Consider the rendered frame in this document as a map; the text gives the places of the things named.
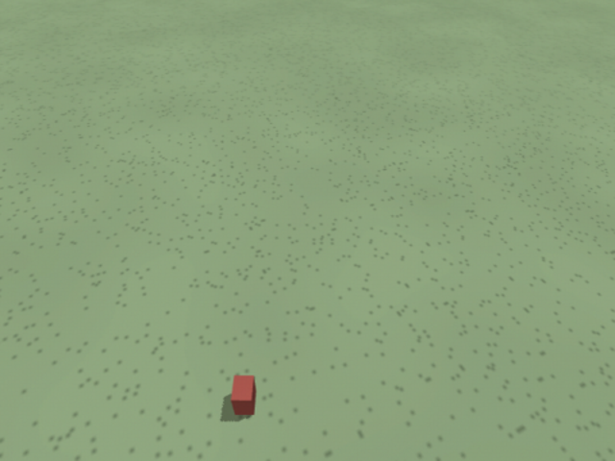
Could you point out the carton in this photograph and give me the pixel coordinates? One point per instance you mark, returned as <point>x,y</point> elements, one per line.
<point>244,395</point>

